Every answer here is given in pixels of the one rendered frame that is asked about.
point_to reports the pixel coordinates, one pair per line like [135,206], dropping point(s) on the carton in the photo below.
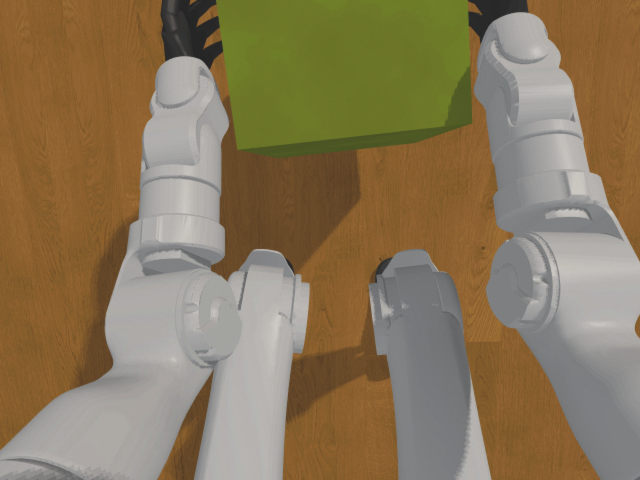
[318,76]

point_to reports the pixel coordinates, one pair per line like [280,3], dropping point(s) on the robot right thigh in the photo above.
[438,430]

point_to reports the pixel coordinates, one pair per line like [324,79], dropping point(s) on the right robot forearm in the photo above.
[536,141]

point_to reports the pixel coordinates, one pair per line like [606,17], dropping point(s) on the left robot forearm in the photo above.
[179,226]

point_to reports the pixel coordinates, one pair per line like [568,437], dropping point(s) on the robot left foot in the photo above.
[290,265]

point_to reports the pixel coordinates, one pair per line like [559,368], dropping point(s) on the left robot upper arm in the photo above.
[166,333]

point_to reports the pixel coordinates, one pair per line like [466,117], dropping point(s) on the right robot hand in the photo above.
[492,10]

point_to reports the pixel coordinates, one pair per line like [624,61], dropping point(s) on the right robot upper arm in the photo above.
[574,298]

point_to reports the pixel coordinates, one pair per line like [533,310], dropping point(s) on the left robot hand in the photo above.
[180,35]

